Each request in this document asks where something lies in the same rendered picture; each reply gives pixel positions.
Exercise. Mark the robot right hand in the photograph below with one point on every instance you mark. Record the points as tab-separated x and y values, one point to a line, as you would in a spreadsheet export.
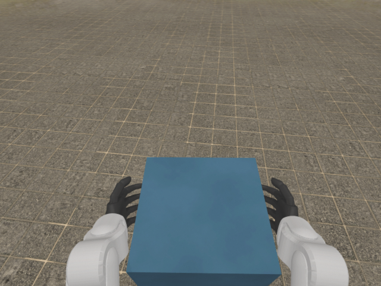
284	204

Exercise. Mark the robot left hand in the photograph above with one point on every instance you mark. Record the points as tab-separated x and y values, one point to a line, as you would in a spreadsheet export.
119	201

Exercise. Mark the carton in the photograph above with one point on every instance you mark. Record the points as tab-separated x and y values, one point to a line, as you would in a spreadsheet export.
202	221

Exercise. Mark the left robot forearm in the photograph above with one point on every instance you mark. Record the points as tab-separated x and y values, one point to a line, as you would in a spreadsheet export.
95	260

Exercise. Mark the right robot forearm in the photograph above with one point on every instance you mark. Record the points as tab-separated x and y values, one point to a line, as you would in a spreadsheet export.
312	262

